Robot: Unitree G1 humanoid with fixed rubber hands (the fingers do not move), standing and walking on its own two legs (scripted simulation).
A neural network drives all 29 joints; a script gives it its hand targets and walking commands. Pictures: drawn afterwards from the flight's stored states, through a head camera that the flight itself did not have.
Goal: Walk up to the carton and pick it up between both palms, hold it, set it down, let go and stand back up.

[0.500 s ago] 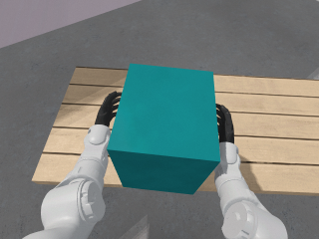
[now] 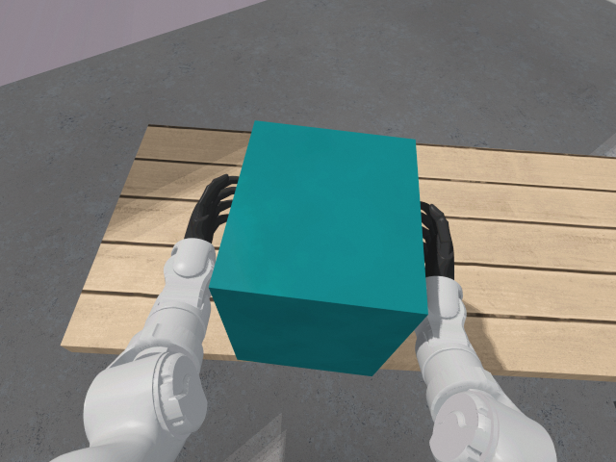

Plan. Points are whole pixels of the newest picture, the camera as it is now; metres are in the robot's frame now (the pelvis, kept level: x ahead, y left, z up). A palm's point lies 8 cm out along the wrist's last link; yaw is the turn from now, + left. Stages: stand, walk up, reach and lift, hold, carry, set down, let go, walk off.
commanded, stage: reach and lift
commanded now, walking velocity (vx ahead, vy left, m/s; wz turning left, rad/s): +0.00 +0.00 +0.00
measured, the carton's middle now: (318, 259) +0.41 -0.03 -0.05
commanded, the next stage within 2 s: none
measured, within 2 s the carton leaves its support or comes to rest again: leaves its support in 0.62 s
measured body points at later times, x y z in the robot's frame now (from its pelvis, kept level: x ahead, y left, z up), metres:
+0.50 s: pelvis +0.00 +0.00 +0.00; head +0.08 +0.02 +0.44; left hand +0.44 +0.13 +0.02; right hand +0.37 -0.19 +0.02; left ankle -0.02 +0.10 -0.74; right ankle +0.00 -0.11 -0.74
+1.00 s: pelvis +0.00 +0.00 +0.00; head +0.01 +0.02 +0.45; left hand +0.42 +0.13 +0.07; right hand +0.36 -0.18 +0.07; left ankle -0.02 +0.10 -0.74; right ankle +0.00 -0.11 -0.74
